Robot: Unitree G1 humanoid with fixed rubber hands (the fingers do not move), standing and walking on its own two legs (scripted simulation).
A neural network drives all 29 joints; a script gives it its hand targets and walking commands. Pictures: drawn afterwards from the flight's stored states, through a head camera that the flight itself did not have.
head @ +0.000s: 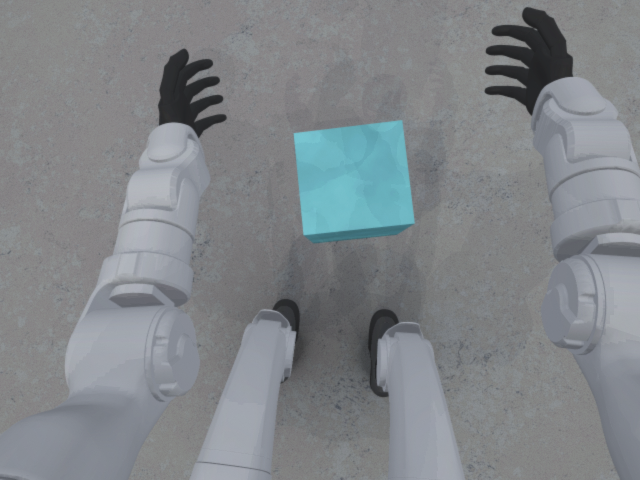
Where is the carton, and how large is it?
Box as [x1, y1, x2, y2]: [294, 120, 414, 242]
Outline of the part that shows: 401,120 294,133 303,234 312,242 396,234 414,223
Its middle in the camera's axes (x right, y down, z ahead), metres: +0.07 -0.11 +0.86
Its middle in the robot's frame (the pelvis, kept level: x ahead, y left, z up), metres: +0.51 +0.00 -0.52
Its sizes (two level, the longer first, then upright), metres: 0.210 0.200 0.250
